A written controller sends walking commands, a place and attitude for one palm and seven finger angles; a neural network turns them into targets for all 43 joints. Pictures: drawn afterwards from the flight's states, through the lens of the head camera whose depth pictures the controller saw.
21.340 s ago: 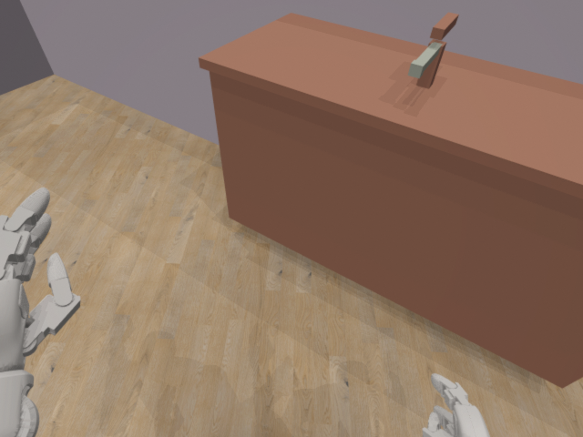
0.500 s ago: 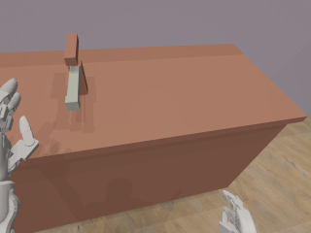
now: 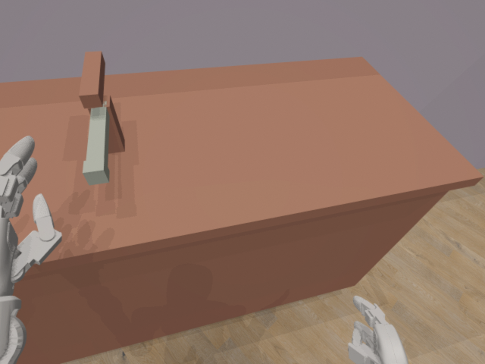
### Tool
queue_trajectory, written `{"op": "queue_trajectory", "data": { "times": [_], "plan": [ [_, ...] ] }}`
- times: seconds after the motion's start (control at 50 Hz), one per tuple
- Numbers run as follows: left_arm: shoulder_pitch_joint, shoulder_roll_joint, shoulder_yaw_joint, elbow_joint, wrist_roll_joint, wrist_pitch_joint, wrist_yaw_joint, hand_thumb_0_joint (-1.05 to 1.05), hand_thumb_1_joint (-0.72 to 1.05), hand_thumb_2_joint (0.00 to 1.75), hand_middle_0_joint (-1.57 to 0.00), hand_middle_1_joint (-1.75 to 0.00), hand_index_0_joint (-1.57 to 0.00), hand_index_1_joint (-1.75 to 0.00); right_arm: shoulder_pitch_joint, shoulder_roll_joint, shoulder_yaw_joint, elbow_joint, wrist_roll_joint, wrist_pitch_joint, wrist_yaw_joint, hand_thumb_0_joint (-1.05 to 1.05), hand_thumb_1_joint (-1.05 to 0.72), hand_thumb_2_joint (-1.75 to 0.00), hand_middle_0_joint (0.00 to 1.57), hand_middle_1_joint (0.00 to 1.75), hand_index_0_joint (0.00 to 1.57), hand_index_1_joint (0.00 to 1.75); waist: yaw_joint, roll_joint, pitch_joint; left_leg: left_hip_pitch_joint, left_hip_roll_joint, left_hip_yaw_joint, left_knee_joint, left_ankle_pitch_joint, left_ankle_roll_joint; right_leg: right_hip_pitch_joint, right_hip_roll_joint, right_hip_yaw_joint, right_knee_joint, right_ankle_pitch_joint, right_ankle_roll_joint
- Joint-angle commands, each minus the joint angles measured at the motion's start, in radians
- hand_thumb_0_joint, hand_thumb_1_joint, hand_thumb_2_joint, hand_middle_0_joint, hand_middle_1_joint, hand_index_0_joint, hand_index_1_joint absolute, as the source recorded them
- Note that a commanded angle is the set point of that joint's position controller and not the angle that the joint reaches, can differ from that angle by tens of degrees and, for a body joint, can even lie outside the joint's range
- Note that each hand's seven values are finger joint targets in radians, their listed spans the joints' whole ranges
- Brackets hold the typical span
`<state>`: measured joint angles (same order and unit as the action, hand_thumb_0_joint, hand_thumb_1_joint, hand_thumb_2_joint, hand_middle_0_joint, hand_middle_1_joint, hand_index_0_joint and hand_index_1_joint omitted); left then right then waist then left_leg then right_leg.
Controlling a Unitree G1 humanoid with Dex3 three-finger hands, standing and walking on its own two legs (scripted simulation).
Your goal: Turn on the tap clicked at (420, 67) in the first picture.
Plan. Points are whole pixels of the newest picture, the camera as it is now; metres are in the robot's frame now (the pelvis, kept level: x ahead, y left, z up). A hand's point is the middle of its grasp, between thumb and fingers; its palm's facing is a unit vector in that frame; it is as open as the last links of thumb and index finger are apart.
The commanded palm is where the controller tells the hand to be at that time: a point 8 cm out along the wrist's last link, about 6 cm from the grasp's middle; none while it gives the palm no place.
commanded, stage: look again from close up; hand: left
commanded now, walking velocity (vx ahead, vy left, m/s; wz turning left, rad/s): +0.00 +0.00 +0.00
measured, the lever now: (96, 171) +0.34 +0.26 +0.13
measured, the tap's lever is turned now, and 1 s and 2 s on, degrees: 0 0 0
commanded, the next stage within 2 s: shuffle to correct the standing spot in 0.06 s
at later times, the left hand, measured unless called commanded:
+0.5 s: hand (78, 236) +0.22 +0.22 +0.16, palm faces +0.40 -0.85 -0.34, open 7.4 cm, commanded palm +0.16 +0.25 +0.17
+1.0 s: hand (65, 210) +0.24 +0.24 +0.18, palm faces +0.43 -0.82 -0.38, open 7.4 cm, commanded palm +0.17 +0.26 +0.17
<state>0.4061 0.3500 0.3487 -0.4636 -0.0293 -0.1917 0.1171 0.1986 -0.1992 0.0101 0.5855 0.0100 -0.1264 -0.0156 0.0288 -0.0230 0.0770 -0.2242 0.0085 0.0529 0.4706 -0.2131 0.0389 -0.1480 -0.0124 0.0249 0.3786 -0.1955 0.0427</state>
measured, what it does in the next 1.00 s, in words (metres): stands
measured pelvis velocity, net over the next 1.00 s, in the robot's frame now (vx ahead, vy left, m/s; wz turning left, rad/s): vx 0.00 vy -0.02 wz -0.03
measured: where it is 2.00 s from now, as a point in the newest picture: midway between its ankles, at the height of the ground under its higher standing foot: outside the picture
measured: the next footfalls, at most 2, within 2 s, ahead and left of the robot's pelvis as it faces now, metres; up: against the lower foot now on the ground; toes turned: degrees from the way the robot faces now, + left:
none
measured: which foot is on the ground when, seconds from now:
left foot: down 0.00-1.00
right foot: down 0.00-1.00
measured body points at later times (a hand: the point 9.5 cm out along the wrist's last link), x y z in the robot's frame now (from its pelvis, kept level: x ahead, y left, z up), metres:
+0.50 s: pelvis +0.00 -0.03 +0.00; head +0.03 -0.01 +0.45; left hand +0.19 +0.27 +0.18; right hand +0.19 -0.23 -0.07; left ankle +0.03 +0.09 -0.74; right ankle +0.01 -0.15 -0.74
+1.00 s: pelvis +0.00 -0.02 +0.00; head +0.02 -0.01 +0.45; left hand +0.21 +0.28 +0.20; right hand +0.18 -0.25 -0.07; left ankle +0.03 +0.09 -0.74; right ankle +0.01 -0.15 -0.74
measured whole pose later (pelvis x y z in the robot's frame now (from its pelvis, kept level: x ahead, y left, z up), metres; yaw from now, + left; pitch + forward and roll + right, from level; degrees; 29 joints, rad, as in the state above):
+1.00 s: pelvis +0.00 -0.02 +0.00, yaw -2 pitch -1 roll -1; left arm 0.31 0.39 0.41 -0.38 -0.05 -0.19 0.11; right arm 0.18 -0.22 -0.01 0.57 0.02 -0.13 0.01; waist 0.02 0.01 0.06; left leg -0.24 0.04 0.07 0.48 -0.22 0.01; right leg -0.19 0.02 0.04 0.42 -0.21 0.02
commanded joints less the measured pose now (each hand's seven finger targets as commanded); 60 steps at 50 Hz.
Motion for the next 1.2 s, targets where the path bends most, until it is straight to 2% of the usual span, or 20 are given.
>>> {"op": "queue_trajectory", "data": {
  "times": [0.0,0.18,0.38,0.44,0.46,0.52,0.58,0.78,0.8,0.82,0.84,0.86,0.88,0.92,0.96,1.0,1.04,1.1,1.14,1.18],
  "plan": [
    [-0.064,0.155,0.101,-0.226,-0.004,-0.064,0.016,0.0,0.9,0.9,-0.2,-0.3,-0.2,-0.3,-0.09,-0.119,-0.052,-0.163,0.009,-0.049,-0.014,0.0,-0.9,-0.9,0.2,0.3,0.2,0.3,0.0,0.092,-0.17,0.062,0.059,-0.065,-0.094,0.115,-0.021,0.036,-0.011,-0.001,-0.019,0.173,-0.043],
    [-0.065,0.157,0.1,-0.231,-0.014,-0.044,0.019,0.0,0.9,0.9,-0.2,-0.3,-0.2,-0.3,-0.093,-0.116,-0.052,-0.168,0.013,-0.031,-0.019,0.0,-0.9,-0.9,0.2,0.3,0.2,0.3,-0.004,0.072,-0.172,0.092,0.07,-0.072,-0.089,0.187,-0.025,0.029,-0.01,-0.003,-0.02,0.203,-0.04],
    [-0.079,0.151,0.092,-0.255,-0.028,-0.017,0.011,0.0,0.9,0.9,-0.2,-0.3,-0.2,-0.3,-0.096,-0.107,-0.058,-0.196,0.019,-0.015,-0.008,0.0,-0.9,-0.9,0.2,0.3,0.2,0.3,-0.006,0.11,-0.148,0.036,0.113,-0.086,-0.118,0.071,-0.026,0.012,0.014,-0.018,-0.007,0.107,-0.029],
    [-0.047,0.185,0.128,-0.268,-0.027,-0.016,0.018,0.0,0.9,0.9,-0.2,-0.3,-0.2,-0.3,-0.102,-0.106,-0.055,-0.191,0.018,-0.016,-0.009,0.0,-0.9,-0.9,0.2,0.3,0.2,0.3,-0.002,0.127,-0.175,0.043,0.097,-0.071,-0.098,0.046,-0.025,0.019,0.006,-0.004,-0.025,0.114,-0.035],
    [-0.039,0.15,0.097,-0.265,-0.027,-0.017,0.016,0.0,0.9,0.9,-0.2,-0.3,-0.2,-0.3,-0.094,-0.104,-0.052,-0.189,0.014,-0.015,-0.009,0.0,-0.9,-0.9,0.2,0.3,0.2,0.3,-0.006,0.122,-0.182,0.037,0.082,-0.061,-0.086,0.023,-0.024,0.025,-0.002,0.003,-0.035,0.113,-0.04],
    [-0.006,0.164,0.114,-0.24,-0.029,-0.013,0.024,0.0,0.9,0.9,-0.2,-0.3,-0.2,-0.3,-0.093,-0.103,-0.052,-0.185,0.011,-0.016,-0.016,0.0,-0.9,-0.9,0.2,0.3,0.2,0.3,-0.006,0.053,-0.172,0.043,0.059,-0.053,-0.052,0.006,-0.026,0.003,-0.024,0.048,-0.07,0.123,-0.05],
    [-0.028,0.16,0.104,-0.232,-0.029,-0.006,0.026,0.0,0.9,0.9,-0.2,-0.3,-0.2,-0.3,-0.101,-0.108,-0.051,-0.177,0.012,-0.011,-0.023,0.0,-0.9,-0.9,0.2,0.3,0.2,0.3,-0.01,0.039,-0.146,0.048,0.05,-0.053,-0.051,0.002,-0.026,-0.023,-0.03,0.065,-0.086,0.094,-0.055],
    [-0.029,0.169,0.104,-0.237,-0.025,-0.006,0.034,0.0,0.9,0.9,-0.2,-0.3,-0.2,-0.3,-0.107,-0.114,-0.055,-0.171,0.014,-0.007,-0.031,0.0,-0.9,-0.9,0.2,0.3,0.2,0.3,-0.005,0.058,-0.156,0.075,0.058,-0.062,-0.068,0.091,-0.016,0.011,-0.032,0.036,-0.057,0.145,-0.05],
    [-1.002,0.962,0.673,-0.438,0.121,-0.113,0.014,0.0,0.9,0.9,-0.2,-0.3,-0.2,-0.3,0.005,-0.141,-0.075,-0.138,-0.046,-0.052,-0.036,0.0,-0.9,-0.9,0.2,0.3,0.2,0.3,0.028,-0.116,-0.032,-0.053,0.072,-0.02,0.08,0.177,-0.015,-0.146,-0.077,0.101,-0.144,0.276,-0.026],
    [-0.425,0.357,0.288,0.136,0.036,-0.074,-0.024,0.0,0.9,0.9,-0.2,-0.3,-0.2,-0.3,-0.055,-0.041,-0.033,-0.075,-0.018,-0.052,-0.033,0.0,-0.9,-0.9,0.2,0.3,0.2,0.3,-0.001,-0.115,-0.222,0.053,-0.02,-0.033,-0.003,0.202,-0.017,-0.014,-0.1,0.104,-0.027,0.375,-0.111],
    [-0.215,0.155,0.143,0.099,-0.021,-0.051,-0.024,0.0,0.9,0.9,-0.2,-0.3,-0.2,-0.3,-0.079,-0.098,-0.074,-0.161,0.026,-0.058,-0.018,0.0,-0.9,-0.9,0.2,0.3,0.2,0.3,0.019,0.143,-0.271,0.169,0.028,-0.017,-0.045,0.267,-0.029,0.014,-0.08,0.103,0.051,0.402,-0.108],
    [-0.2,0.16,0.105,-0.01,-0.013,-0.065,-0.026,0.0,0.9,0.9,-0.2,-0.3,-0.2,-0.3,-0.056,-0.127,-0.081,-0.168,0.017,-0.063,-0.011,0.0,-0.9,-0.9,0.2,0.3,0.2,0.3,0.013,0.186,-0.28,0.16,0.055,0.002,-0.002,0.293,-0.021,-0.003,-0.067,0.1,0.046,0.345,-0.076],
    [-0.114,0.156,0.092,-0.052,-0.016,-0.066,-0.023,0.0,0.9,0.9,-0.2,-0.3,-0.2,-0.3,-0.057,-0.127,-0.077,-0.17,0.016,-0.061,0.004,0.0,-0.9,-0.9,0.2,0.3,0.2,0.3,0.015,0.175,-0.277,0.138,0.064,-0.01,-0.001,0.296,-0.019,0.017,-0.065,0.08,0.038,0.321,-0.058],
    [-0.038,0.131,0.043,-0.133,-0.015,-0.06,-0.022,0.0,0.9,0.9,-0.2,-0.3,-0.2,-0.3,-0.089,-0.125,-0.068,-0.184,0.016,-0.063,0.02,0.0,-0.9,-0.9,0.2,0.3,0.2,0.3,0.018,0.074,-0.228,0.082,0.063,-0.024,-0.023,0.219,-0.023,0.008,-0.049,0.064,0.005,0.224,-0.052],
    [0.02,0.149,0.069,-0.133,-0.014,-0.047,-0.013,0.0,0.9,0.9,-0.2,-0.3,-0.2,-0.3,-0.104,-0.128,-0.062,-0.187,0.014,-0.058,0.015,0.0,-0.9,-0.9,0.2,0.3,0.2,0.3,0.014,-0.023,-0.196,0.057,0.07,-0.032,-0.043,0.132,-0.022,-0.01,-0.038,0.034,-0.014,0.149,-0.051],
    [-0.012,0.196,0.128,-0.143,-0.016,-0.049,-0.008,0.0,0.9,0.9,-0.2,-0.3,-0.2,-0.3,-0.108,-0.127,-0.057,-0.191,0.007,-0.055,0.0,0.0,-0.9,-0.9,0.2,0.3,0.2,0.3,0.008,-0.055,-0.149,0.031,0.06,-0.037,-0.069,0.029,-0.025,-0.057,-0.031,0.045,-0.045,0.051,-0.052],
    [-0.071,0.265,0.195,-0.205,-0.017,-0.063,0.002,0.0,0.9,0.9,-0.2,-0.3,-0.2,-0.3,-0.124,-0.13,-0.051,-0.191,0.006,-0.05,-0.017,0.0,-0.9,-0.9,0.2,0.3,0.2,0.3,0.003,0.032,-0.131,0.041,0.062,-0.043,-0.104,-0.007,-0.022,-0.079,-0.021,0.033,-0.038,0.005,-0.053],
    [-0.121,0.222,0.17,-0.218,-0.017,-0.079,0.002,0.0,0.9,0.9,-0.2,-0.3,-0.2,-0.3,-0.113,-0.121,-0.046,-0.197,0.002,-0.057,-0.029,0.0,-0.9,-0.9,0.2,0.3,0.2,0.3,0.002,0.114,-0.143,0.023,0.074,-0.058,-0.131,-0.055,-0.006,-0.033,-0.011,0.014,-0.012,0.014,-0.053],
    [-0.147,0.225,0.166,-0.243,-0.013,-0.084,0.003,0.0,0.9,0.9,-0.2,-0.3,-0.2,-0.3,-0.12,-0.116,-0.041,-0.193,0.004,-0.066,-0.031,0.0,-0.9,-0.9,0.2,0.3,0.2,0.3,0.003,0.135,-0.151,0.04,0.078,-0.06,-0.135,-0.049,-0.005,-0.023,-0.008,0.001,-0.006,0.036,-0.05],
    [-0.152,0.169,0.11,-0.226,-0.008,-0.082,0.001,0.0,0.9,0.9,-0.2,-0.3,-0.2,-0.3,-0.1,-0.118,-0.043,-0.186,0.003,-0.076,-0.026,0.0,-0.9,-0.9,0.2,0.3,0.2,0.3,-0.001,0.131,-0.151,0.041,0.078,-0.063,-0.131,-0.062,-0.004,-0.015,-0.009,0.002,-0.013,0.04,-0.051]
  ]
}}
